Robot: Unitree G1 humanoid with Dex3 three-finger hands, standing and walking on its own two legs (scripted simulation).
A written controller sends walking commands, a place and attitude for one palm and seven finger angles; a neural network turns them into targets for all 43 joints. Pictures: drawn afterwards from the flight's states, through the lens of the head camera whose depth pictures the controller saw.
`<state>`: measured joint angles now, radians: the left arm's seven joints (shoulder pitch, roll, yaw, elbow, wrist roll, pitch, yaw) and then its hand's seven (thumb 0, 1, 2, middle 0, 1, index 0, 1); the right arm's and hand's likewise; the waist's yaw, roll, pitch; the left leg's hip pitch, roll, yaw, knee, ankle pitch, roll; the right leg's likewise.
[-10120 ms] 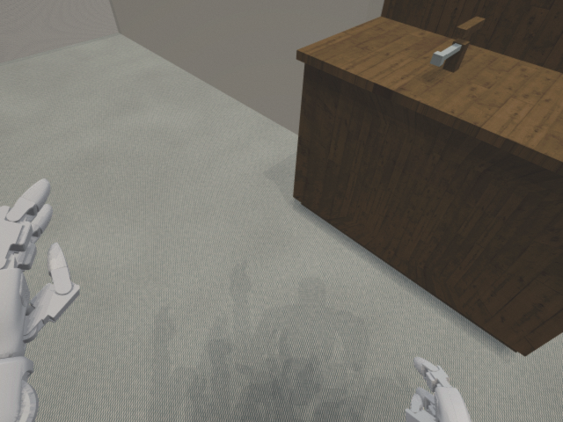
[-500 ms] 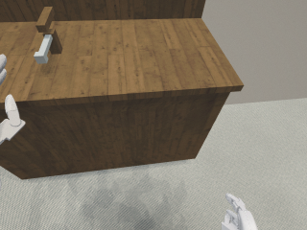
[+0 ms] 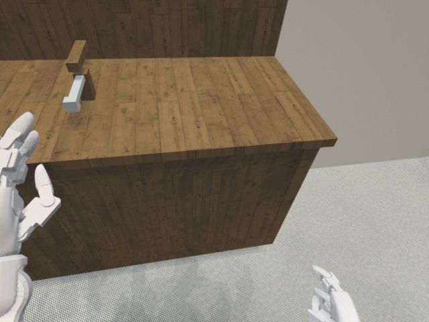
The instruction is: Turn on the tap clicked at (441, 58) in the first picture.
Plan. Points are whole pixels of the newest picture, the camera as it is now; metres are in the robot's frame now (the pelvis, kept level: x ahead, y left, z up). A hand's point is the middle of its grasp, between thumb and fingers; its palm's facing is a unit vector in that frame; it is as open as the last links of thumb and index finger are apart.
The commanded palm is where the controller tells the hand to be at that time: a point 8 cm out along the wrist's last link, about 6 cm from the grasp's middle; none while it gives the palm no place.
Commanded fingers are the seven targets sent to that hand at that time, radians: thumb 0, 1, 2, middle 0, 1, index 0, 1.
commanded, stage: shuffle to correct the standing spot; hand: left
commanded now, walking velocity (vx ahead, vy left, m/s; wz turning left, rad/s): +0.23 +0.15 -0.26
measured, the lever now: (71, 104) +0.52 +0.41 +0.10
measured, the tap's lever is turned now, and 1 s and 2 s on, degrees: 0 0 0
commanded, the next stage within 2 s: come to a stop and stand still in 1.18 s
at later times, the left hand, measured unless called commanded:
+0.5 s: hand (69, 158) +0.29 +0.27 +0.17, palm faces +0.33 -0.86 -0.38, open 7.4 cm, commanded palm +0.24 +0.31 +0.18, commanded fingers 0.00 0.90 0.90 -0.20 -0.30 -0.20 -0.30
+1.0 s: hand (60, 130) +0.35 +0.32 +0.17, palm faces +0.33 -0.86 -0.39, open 7.4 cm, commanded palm +0.30 +0.37 +0.18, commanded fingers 0.00 0.90 0.90 -0.20 -0.30 -0.20 -0.30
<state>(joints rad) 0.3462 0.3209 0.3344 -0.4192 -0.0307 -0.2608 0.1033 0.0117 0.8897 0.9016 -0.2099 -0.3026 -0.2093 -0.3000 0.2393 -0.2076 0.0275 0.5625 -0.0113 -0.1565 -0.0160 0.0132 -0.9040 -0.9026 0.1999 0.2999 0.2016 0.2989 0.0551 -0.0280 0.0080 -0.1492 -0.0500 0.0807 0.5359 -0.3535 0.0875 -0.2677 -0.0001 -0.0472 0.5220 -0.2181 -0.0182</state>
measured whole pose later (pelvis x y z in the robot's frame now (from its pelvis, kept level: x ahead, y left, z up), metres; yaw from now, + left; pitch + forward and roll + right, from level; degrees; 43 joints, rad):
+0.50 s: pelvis +0.05 +0.05 -0.01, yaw -6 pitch -3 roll +0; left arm 0.39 0.38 0.41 -0.49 -0.03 -0.25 0.10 0.01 0.89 0.90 -0.21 -0.30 -0.21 -0.30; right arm 0.23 -0.18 -0.01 0.58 0.00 -0.10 0.00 0.01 -0.91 -0.90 0.20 0.30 0.20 0.30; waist 0.01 -0.05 0.07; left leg -0.27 -0.02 0.06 0.70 -0.38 0.05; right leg -0.46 0.01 0.00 1.12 -0.50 -0.01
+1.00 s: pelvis +0.12 +0.10 -0.01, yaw -5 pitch -3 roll +1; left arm 0.42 0.37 0.38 -0.51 -0.02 -0.24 0.11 0.01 0.88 0.90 -0.22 -0.30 -0.22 -0.30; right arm 0.23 -0.26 -0.04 0.60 0.00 -0.12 -0.05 0.01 -0.91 -0.90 0.20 0.30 0.20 0.30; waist 0.03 -0.04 0.08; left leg -0.33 0.05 0.08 0.60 -0.23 0.01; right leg -0.26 -0.08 -0.09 0.68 -0.37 0.01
